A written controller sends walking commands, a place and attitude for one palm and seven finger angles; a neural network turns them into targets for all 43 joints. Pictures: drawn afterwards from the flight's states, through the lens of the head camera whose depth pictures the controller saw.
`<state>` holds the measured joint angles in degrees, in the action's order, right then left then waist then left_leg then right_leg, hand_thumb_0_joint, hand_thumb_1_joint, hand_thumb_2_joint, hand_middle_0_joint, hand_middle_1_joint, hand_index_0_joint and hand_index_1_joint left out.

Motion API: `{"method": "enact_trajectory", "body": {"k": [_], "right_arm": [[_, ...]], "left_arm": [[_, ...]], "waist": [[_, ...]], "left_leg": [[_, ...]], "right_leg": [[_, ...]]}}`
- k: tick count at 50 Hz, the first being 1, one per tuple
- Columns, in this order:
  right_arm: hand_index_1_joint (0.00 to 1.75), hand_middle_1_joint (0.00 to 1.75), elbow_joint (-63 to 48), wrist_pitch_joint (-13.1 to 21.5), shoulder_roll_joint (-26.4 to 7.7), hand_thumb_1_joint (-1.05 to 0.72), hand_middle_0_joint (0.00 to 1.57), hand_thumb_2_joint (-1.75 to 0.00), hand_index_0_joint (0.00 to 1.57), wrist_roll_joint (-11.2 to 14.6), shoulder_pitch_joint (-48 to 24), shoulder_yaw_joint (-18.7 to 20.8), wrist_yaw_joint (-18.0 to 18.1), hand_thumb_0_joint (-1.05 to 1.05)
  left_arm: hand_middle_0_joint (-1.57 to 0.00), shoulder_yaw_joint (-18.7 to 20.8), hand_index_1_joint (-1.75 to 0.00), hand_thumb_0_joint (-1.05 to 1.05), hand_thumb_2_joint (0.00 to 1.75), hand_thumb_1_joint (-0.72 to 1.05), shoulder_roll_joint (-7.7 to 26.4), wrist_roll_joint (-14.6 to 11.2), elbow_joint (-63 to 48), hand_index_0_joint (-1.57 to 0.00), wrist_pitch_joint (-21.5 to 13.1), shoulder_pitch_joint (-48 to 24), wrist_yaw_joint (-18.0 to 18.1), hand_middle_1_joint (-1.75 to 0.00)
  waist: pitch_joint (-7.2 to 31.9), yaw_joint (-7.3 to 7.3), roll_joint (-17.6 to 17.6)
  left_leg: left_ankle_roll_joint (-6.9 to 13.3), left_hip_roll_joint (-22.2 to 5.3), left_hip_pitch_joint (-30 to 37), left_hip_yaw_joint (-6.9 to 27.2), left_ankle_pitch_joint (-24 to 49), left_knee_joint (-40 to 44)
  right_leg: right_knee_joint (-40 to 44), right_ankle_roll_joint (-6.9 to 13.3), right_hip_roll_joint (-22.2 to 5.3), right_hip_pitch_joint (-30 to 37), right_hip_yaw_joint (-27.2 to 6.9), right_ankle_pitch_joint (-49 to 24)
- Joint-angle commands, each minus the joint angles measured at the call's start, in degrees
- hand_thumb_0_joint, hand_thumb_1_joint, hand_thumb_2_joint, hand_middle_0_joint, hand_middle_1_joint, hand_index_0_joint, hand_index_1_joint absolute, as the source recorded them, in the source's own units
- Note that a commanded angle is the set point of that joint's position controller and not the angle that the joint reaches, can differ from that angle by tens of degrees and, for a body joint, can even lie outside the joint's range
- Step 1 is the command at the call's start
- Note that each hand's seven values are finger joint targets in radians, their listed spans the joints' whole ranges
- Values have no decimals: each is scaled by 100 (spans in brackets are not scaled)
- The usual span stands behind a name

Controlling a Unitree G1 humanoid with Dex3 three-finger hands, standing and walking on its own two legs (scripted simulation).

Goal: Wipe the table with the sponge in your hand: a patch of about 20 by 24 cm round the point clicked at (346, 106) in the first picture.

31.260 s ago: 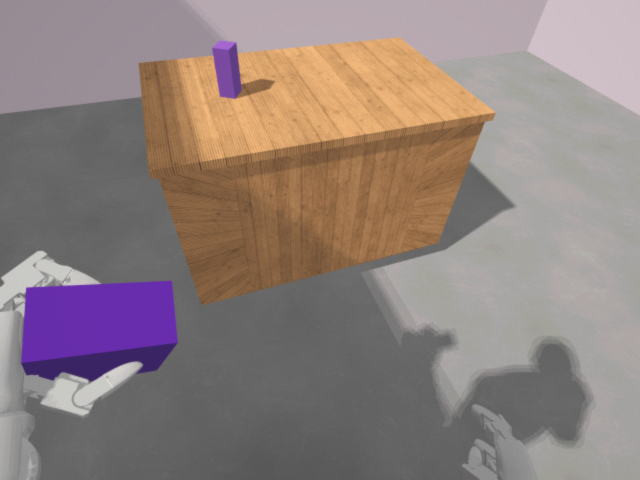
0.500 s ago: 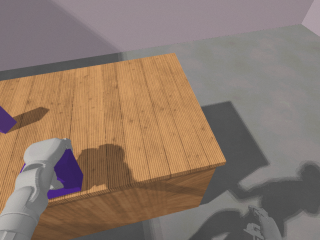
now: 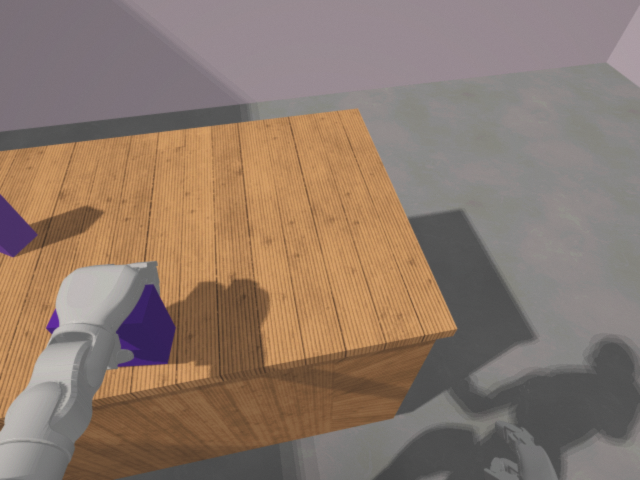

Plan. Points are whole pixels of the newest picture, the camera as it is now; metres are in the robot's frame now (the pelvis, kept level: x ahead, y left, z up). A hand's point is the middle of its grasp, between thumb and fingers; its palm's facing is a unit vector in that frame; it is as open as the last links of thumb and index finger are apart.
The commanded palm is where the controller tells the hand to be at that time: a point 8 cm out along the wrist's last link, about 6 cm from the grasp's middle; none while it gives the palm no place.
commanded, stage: lower the sponge onto the table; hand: left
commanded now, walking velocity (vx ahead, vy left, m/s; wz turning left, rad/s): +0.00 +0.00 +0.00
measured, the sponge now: (123, 334) +0.27 +0.33 -0.03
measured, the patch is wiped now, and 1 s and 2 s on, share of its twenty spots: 0.00 0.00 0.25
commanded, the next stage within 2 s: wipe forward along the first lane in 1.08 s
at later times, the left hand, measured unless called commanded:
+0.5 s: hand (104, 322) +0.26 +0.33 +0.01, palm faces -0.08 +0.00 -1.00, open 9.8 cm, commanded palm +0.25 +0.33 +0.06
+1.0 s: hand (119, 319) +0.28 +0.33 -0.01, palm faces -0.10 -0.02 -1.00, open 9.8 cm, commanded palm +0.25 +0.33 +0.03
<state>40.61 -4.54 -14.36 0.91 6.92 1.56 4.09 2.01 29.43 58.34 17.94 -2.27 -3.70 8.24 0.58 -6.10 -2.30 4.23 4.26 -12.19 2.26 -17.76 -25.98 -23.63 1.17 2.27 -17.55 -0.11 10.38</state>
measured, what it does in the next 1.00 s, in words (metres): stands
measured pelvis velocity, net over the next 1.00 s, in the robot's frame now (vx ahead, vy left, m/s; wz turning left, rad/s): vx -0.01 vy -0.01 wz -0.02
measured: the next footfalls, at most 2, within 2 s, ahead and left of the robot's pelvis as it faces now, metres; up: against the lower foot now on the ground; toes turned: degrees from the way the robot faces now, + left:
none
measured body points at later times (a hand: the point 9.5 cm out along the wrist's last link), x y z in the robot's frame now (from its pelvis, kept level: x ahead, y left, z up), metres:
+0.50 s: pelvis -0.01 +0.00 +0.00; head +0.02 -0.01 +0.45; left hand +0.26 +0.33 +0.07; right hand +0.16 -0.25 -0.12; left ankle -0.06 +0.07 -0.74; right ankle +0.02 -0.12 -0.74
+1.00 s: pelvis -0.01 -0.01 -0.01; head +0.03 -0.02 +0.44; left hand +0.28 +0.33 +0.05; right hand +0.13 -0.27 -0.13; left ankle -0.06 +0.07 -0.74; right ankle +0.02 -0.12 -0.74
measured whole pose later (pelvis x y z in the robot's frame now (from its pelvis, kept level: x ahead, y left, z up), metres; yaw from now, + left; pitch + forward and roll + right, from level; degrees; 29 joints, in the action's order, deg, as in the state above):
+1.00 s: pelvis -0.01 -0.01 -0.01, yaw -1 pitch +8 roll -1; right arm 41.2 -5.5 -15.5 2.6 9.8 3.2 2.9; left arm 5.4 29.3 57.6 32.7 0.1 -8.1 16.5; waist 3.8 -3.4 -2.5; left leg 3.7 3.6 -20.7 0.8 -19.1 -31.5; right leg -28.7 1.7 3.1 -26.3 -1.1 10.9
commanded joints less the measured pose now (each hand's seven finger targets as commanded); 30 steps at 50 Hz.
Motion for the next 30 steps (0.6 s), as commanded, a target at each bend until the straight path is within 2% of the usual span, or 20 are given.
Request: {"method": "enact_trajectory", "body": {"k": [1, 2, 3, 5, 7, 10, 12, 13, 15, 17, 18, 21, 22, 23, 24, 25, 26, 27, 29, 30], "right_arm": [[30, 30, -534, 171, -777, -90, 20, -90, 20, 119, -354, 298, -52, 0], [30, 30, -550, 141, -817, -90, 20, -90, 20, 173, -434, 287, -94, 0], [30, 30, -614, 112, -822, -90, 20, -90, 20, 202, -445, 272, -116, 0], [30, 30, -690, 97, -882, -90, 20, -90, 20, 241, -541, 263, -128, 0], [30, 30, -772, 87, -932, -90, 20, -90, 20, 271, -630, 221, -130, 0], [30, 30, -835, 112, -942, -90, 20, -90, 20, 191, -503, 245, -104, 0], [30, 30, -865, 169, -946, -90, 20, -90, 20, 118, -532, 252, -48, 0], [30, 30, -825, 191, -886, -90, 20, -90, 20, 74, -428, 277, -21, 0], [30, 30, -728, 211, -833, -90, 20, -90, 20, 23, -346, 290, 19, 0], [30, 30, -636, 202, -819, -90, 20, -90, 20, 61, -380, 286, 13, 0], [30, 30, -618, 196, -776, -90, 20, -90, 20, 81, -352, 293, -5, 0], [30, 30, -598, 171, -805, -90, 20, -90, 20, 170, -390, 298, -60, 0], [30, 30, -567, 160, -835, -90, 20, -90, 20, 201, -413, 287, -64, 0], [30, 30, -617, 167, -836, -90, 20, -90, 20, 216, -395, 281, -58, 0], [30, 30, -607, 154, -869, -90, 20, -90, 20, 231, -374, 278, -46, 0], [30, 30, -628, 159, -899, -90, 20, -90, 20, 224, -376, 269, -26, 0], [30, 30, -631, 154, -905, -90, 20, -90, 20, 221, -346, 279, -8, 0], [30, 30, -654, 170, -927, -90, 20, -90, 20, 222, -388, 254, 15, 0], [30, 30, -646, 188, -906, -90, 20, -90, 20, 194, -250, 265, 41, 0], [30, 30, -658, 214, -905, -90, 20, -90, 20, 172, -220, 281, 45, 0]], "left_arm": [[-120, 1056, -160, 0, 130, 10, 1692, 81, -707, -120, 317, -1599, 794, -160], [-120, 1106, -160, 0, 130, 10, 1641, -83, -464, -120, 537, -1357, 780, -160], [-120, 718, -160, 0, 130, 10, 1253, -225, -329, -120, 753, -1232, 704, -160], [-120, 302, -160, 0, 130, 10, 902, -441, -188, -120, 1085, -994, 519, -160], [-120, 187, -160, 0, 130, 10, 846, -512, -62, -120, 1236, -849, 279, -160], [-120, -1, -160, 0, 130, 10, 910, -354, -369, -120, 1037, -1352, 43, -160], [-120, 478, -160, 0, 130, 10, 1465, -254, -886, -120, 659, -1692, 106, -160], [-120, 624, -160, 0, 130, 10, 1582, -167, -995, -120, 453, -1792, 212, -160], [-120, 1031, -160, 0, 130, 10, 1903, 19, -1008, -120, 102, -1772, 506, -160], [-120, 1238, -160, 0, 130, 10, 2006, 118, -856, -120, 72, -1697, 740, -160], [-120, 1027, -160, 0, 130, 10, 1728, 136, -667, -120, 129, -1637, 812, -160], [-120, 727, -160, 0, 130, 10, 1417, 50, -213, -120, 473, -1569, 877, -160], [-120, 747, -160, 0, 130, 10, 1424, -25, -47, -120, 591, -1627, 856, -160], [-120, 449, -160, 0, 130, 10, 1164, -103, 73, -120, 688, -1666, 793, -160], [-120, 460, -160, 0, 130, 10, 1228, -152, 262, -120, 771, -1655, 743, -160], [-120, 302, -160, 0, 130, 10, 1179, -165, 249, -120, 775, -1887, 669, -160], [-120, 383, -160, 0, 130, 10, 1254, -162, 469, -120, 802, -1747, 615, -160], [-120, 399, -160, 0, 130, 10, 1331, -168, 374, -120, 734, -2011, 567, -160], [-120, 309, -160, 0, 130, 10, 1329, -74, 421, -120, 565, -2288, 514, -160], [-120, 285, -160, 0, 130, 10, 1328, -21, 327, -120, 434, -2436, 525, -160]], "waist": [[1514, 35, -757], [1419, 17, -619], [1462, 38, -366], [1471, 107, -20], [1404, 144, 250], [1527, 259, 408], [1774, 195, 194], [1913, 175, 42], [1867, 109, -214], [1678, 46, -476], [1557, 96, -494], [1333, 106, -594], [1288, 146, -440], [1294, 192, -326], [1272, 203, -113], [1320, 290, -5], [1350, 250, 201], [1409, 302, 187], [1477, 369, 223], [1565, 380, 86]], "left_leg": [[-710, -355, 15, 454, 3195, 147], [-716, -331, -94, 471, 3014, 215], [-687, -306, -184, 372, 2840, 239], [-637, -283, -236, 320, 2538, 294], [-562, -258, -303, 362, 2404, 327], [-452, -275, -196, 417, 2368, 238], [-392, -266, -54, 478, 2426, 180], [-382, -284, 44, 480, 2518, 137], [-432, -311, 9, 473, 2707, 106], [-516, -293, -140, 485, 2639, 135], [-539, -297, -207, 434, 2596, 112], [-606, -256, -407, 372, 2062, 208], [-588, -247, -452, 401, 1864, 245], [-552, -249, -477, 342, 1740, 238], [-518, -233, -542, 322, 1617, 251], [-469, -217, -576, 299, 1506, 228], [-426, -200, -655, 299, 1400, 234], [-378, -189, -626, 297, 1349, 223], [-354, -198, -622, 315, 1408, 130], [-346, -200, -574, 318, 1465, 68]], "right_leg": [[-143, 449, -17, 804, -292, -1296], [-94, 470, -1, 862, -363, -1236], [-84, 434, -41, 1012, -245, -1310], [-29, 403, -78, 1134, -274, -1361], [-16, 417, -63, 1173, -393, -1344], [-32, 382, -70, 1088, -343, -1310], [-69, 419, -45, 1161, -533, -1431], [-123, 398, -70, 1203, -467, -1454], [-186, 402, -51, 1142, -457, -1460], [-193, 449, -4, 974, -536, -1295], [-206, 438, -31, 900, -428, -1260], [-139, 454, -27, 723, -344, -833], [-106, 459, 1, 668, -391, -662], [-87, 431, -38, 680, -295, -622], [-56, 431, -32, 699, -318, -580], [-42, 411, -48, 709, -345, -588], [-48, 401, -53, 760, -341, -529], [-30, 405, -43, 754, -455, -542], [-111, 395, -47, 680, -363, -607], [-148, 398, -47, 615, -385, -656]]}}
